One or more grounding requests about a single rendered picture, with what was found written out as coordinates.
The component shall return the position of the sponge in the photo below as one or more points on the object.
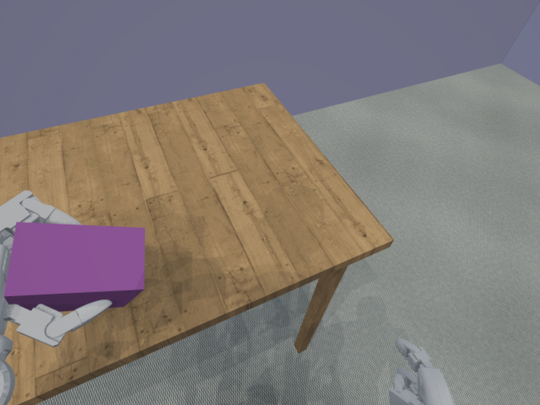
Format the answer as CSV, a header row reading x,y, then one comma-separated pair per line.
x,y
67,266

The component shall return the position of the robot left hand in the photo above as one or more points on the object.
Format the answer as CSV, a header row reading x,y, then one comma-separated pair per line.
x,y
42,323

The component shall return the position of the table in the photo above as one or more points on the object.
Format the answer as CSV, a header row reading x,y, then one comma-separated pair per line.
x,y
239,207

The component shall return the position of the robot right hand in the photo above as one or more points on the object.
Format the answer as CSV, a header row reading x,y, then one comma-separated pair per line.
x,y
429,388

